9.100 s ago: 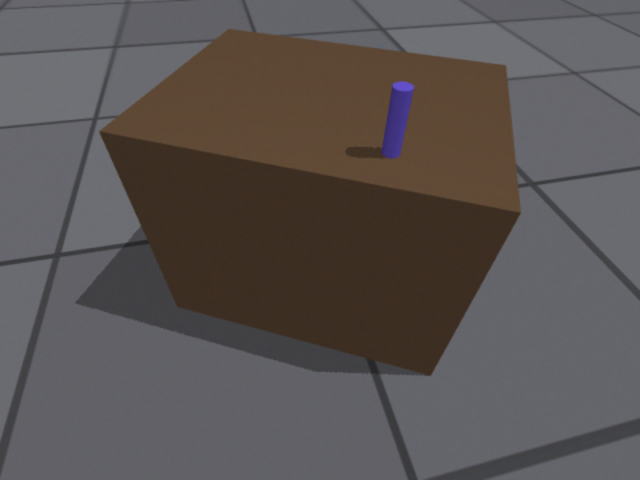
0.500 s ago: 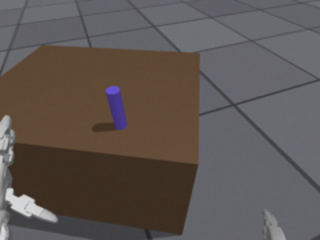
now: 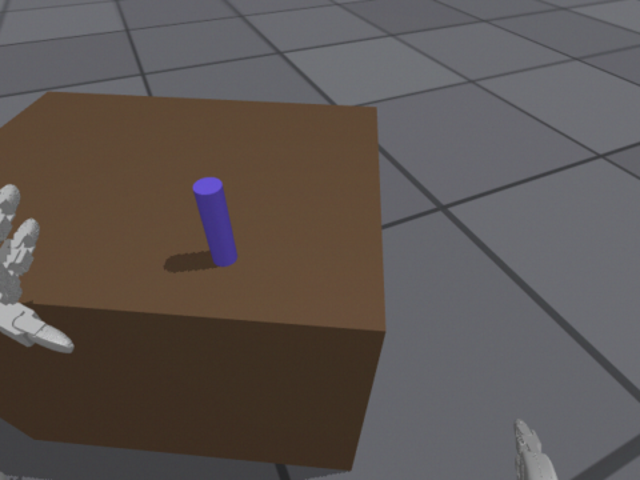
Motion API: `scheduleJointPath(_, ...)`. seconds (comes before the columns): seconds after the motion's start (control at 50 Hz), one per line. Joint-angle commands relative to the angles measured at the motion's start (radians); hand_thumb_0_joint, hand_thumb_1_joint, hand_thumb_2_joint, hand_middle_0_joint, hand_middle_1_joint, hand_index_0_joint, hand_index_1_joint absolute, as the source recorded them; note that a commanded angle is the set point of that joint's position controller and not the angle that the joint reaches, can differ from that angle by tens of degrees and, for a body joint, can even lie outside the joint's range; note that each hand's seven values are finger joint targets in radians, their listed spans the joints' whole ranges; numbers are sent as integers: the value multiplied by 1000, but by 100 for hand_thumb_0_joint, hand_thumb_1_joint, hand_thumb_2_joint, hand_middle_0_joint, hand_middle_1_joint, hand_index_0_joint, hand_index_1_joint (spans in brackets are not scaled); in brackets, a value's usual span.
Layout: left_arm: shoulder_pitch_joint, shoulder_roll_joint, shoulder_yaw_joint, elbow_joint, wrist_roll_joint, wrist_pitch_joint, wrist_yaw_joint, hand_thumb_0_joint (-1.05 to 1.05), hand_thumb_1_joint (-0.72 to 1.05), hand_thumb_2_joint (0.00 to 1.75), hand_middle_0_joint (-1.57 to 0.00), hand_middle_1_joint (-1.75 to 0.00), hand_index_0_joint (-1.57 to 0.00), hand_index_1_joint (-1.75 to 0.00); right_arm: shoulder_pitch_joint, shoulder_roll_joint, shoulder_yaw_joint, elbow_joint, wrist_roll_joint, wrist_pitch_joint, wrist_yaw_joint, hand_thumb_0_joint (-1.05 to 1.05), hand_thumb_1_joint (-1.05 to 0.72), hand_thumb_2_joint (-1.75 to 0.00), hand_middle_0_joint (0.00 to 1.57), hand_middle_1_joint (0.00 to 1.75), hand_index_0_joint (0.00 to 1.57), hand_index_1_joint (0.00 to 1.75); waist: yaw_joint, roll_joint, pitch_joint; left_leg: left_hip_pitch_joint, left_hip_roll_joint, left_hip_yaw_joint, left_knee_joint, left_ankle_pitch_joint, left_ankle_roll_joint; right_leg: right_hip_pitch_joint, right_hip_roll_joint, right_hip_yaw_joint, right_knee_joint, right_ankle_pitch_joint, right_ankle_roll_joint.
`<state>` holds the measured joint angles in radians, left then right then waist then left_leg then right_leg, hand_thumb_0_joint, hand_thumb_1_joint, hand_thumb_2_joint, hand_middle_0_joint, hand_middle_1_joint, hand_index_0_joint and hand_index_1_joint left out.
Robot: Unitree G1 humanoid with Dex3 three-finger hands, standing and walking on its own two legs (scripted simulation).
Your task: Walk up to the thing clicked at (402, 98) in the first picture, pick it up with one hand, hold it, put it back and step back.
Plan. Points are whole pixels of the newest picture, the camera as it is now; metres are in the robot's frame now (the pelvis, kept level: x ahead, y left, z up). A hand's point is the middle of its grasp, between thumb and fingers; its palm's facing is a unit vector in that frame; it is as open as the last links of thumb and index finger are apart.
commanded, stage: go down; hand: left
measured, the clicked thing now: (217, 225) +0.49 +0.18 +0.05
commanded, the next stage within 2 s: none
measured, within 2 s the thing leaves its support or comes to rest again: neither
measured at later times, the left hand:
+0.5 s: hand (33, 256) +0.32 +0.34 +0.16, palm faces +0.11 -0.99 +0.00, open 17.5 cm
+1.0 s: hand (37, 234) +0.36 +0.35 +0.15, palm faces +0.11 -0.99 +0.00, open 17.5 cm
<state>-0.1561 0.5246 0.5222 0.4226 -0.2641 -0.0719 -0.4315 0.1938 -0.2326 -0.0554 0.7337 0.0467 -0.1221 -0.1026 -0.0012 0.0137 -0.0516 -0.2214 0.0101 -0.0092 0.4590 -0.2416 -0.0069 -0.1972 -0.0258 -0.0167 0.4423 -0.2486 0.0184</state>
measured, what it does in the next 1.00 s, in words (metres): stands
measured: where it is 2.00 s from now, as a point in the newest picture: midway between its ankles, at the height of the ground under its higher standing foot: outside the picture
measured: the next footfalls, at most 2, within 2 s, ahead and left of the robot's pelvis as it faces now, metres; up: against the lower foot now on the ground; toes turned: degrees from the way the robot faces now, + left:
none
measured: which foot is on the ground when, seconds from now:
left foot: down 0.00-1.00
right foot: down 0.00-1.00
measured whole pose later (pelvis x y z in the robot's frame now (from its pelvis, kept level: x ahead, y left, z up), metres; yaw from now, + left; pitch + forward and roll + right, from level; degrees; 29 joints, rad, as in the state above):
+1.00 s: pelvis +0.00 +0.01 +0.00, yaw +0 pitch +6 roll -1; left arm -0.51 0.73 0.56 0.91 -0.24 -0.06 -0.60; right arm 0.16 -0.23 0.03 0.80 0.02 -0.21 -0.16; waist -0.04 0.00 -0.10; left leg -0.36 0.02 -0.01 0.51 -0.26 0.00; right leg -0.31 -0.02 -0.02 0.45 -0.24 0.02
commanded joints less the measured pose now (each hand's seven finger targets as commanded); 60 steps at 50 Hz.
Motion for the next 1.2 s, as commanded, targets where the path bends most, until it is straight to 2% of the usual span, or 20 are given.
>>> scheduleJointPath(0.0,-269,313,95,-191,-26,-55,-18,0,-56,7,-4,-3,-4,-4,-115,-160,-60,-141,-1,-64,-12,0,53,-5,5,5,5,5,34,101,-154,74,-12,5,-48,269,7,13,22,-33,-33,210,-37)
scheduleJointPath(0.08,-311,316,99,-208,-24,-62,-18,0,-54,8,-4,-2,-3,-3,-93,-126,-35,-132,-7,-68,-14,0,53,-5,5,5,5,5,28,101,-181,83,-11,7,-44,250,9,8,23,-31,-37,197,-35)
scheduleJointPath(0.12,-320,335,110,-190,-26,-61,-20,0,-55,7,-4,-3,-4,-4,-107,-159,-58,-134,-10,-74,-21,0,53,-5,5,5,5,5,22,96,-198,90,-10,6,-33,274,10,14,23,-31,-32,221,-32)
scheduleJointPath(0.16,-334,334,102,-189,-26,-56,-24,0,-52,8,-4,-3,-4,-3,-95,-139,-40,-91,-11,-75,-23,0,54,-5,5,5,5,5,27,103,-196,88,-10,6,-31,291,10,14,22,-30,-27,237,-33)
scheduleJointPath(0.2,-373,353,104,-151,-28,-51,-35,0,-53,8,-4,-3,-4,-4,-133,-192,-73,-129,-12,-83,-35,0,53,-5,5,5,5,5,6,92,-205,102,-9,4,-31,279,11,-2,22,-27,-31,229,-31)
scheduleJointPath(0.26,-461,377,95,-99,-37,-34,-60,0,-55,8,-4,-4,-4,-4,-115,-119,-13,-47,-7,-81,-39,0,54,-5,5,5,5,5,2,106,-163,72,-11,-2,-45,225,15,-28,20,-29,-47,190,-31)
scheduleJointPath(0.3,-476,374,79,-6,-45,-21,-87,0,-57,8,-4,-4,-4,-4,-171,-154,-33,-55,-7,-96,-50,0,54,-5,5,5,5,5,-10,66,-168,64,-15,-3,-44,190,23,-44,18,-26,-51,174,-27)
scheduleJointPath(0.34,-537,443,107,-5,-45,-20,-111,0,-57,7,-4,-3,-4,-3,-138,-140,-8,-47,-10,-98,-58,0,54,-5,5,5,5,5,-17,77,-204,81,-24,2,-37,179,31,-39,14,-25,-59,176,-21)
scheduleJointPath(0.36,-520,428,92,55,-43,-6,-126,0,-54,7,-4,-3,-4,-3,-135,-123,12,-31,-9,-99,-60,0,55,-5,5,5,5,5,-10,79,-192,76,-28,3,-37,176,33,-43,14,-27,-60,175,-21)
scheduleJointPath(0.42,-585,492,115,93,-45,-2,-154,0,-55,7,-4,-3,-4,-3,-134,-180,-18,-64,-15,-113,-78,0,54,-5,5,5,5,5,-25,73,-251,107,-31,2,-26,207,35,-43,12,-26,-56,208,-19)
scheduleJointPath(0.46,-615,491,97,131,-41,4,-171,0,-58,7,-4,-4,-4,-4,-132,-131,32,-97,-14,-117,-77,0,55,-5,5,5,5,5,-26,58,-243,94,-34,3,-23,218,37,-39,13,-25,-57,220,-16)
scheduleJointPath(0.52,-617,504,98,200,-39,-5,-188,0,-58,8,-3,-4,-4,-4,-137,-147,27,-102,-16,-125,-84,0,54,-5,5,5,5,5,-21,62,-225,80,-34,0,-24,214,33,-64,15,-26,-56,208,-19)
scheduleJointPath(0.58,-645,545,110,229,-29,-15,-187,0,-56,8,-3,-4,-3,-4,-113,-158,22,-104,-21,-128,-84,0,55,-5,5,5,5,5,-18,98,-244,80,-30,-2,-20,225,25,-75,18,-29,-48,208,-25)
scheduleJointPath(0.68,-667,533,101,264,-21,-24,-168,0,-56,8,-3,-3,-3,-4,-112,-139,44,-130,-24,-133,-76,0,54,-5,5,5,5,5,-16,121,-273,92,-16,-11,-6,286,14,-86,28,-34,-33,226,-32)
scheduleJointPath(0.7,-697,569,120,210,-23,-35,-166,0,-56,7,-4,-3,-4,-3,-113,-151,28,-116,-25,-135,-78,0,55,-5,5,5,5,5,-6,142,-286,94,-14,-11,-4,296,11,-84,29,-34,-32,230,-33)
scheduleJointPath(0.78,-685,546,91,247,-10,-44,-164,0,-53,7,-4,-3,-4,-3,-120,-137,45,-108,-25,-141,-72,0,54,-5,5,5,5,5,-10,151,-296,100,-5,-19,1,305,6,-99,33,-36,-27,221,-37)
scheduleJointPath(0.82,-694,576,110,264,-13,-42,-163,0,-55,7,-4,-3,-4,-4,-114,-174,10,-96,-28,-140,-80,0,54,-5,5,5,5,5,-25,140,-315,112,-8,-15,11,305,13,-94,30,-31,-32,233,-33)
scheduleJointPath(0.9,-706,588,116,264,-15,-52,-169,0,-56,6,-4,-4,-4,-4,-116,-150,30,-55,-27,-139,-78,0,54,-5,5,5,5,5,-24,142,-303,98,-6,-16,21,332,13,-107,33,-32,-26,253,-32)
scheduleJointPath(1.08,-743,591,87,353,-11,-64,-191,0,-57,7,-4,-5,-5,-5,-132,-148,33,-54,-28,-145,-80,0,54,-5,5,5,5,5,-48,95,-287,54,-18,-8,26,254,28,-126,29,-24,-28,230,-24)
scheduleJointPath(1.18,-796,644,113,334,-12,-76,-195,0,-54,8,-4,-5,-4,-5,-121,-152,41,-68,-31,-146,-77,0,55,-5,5,5,5,5,-42,144,-320,69,-9,-19,35,280,16,-137,33,-30,-12,224,-34)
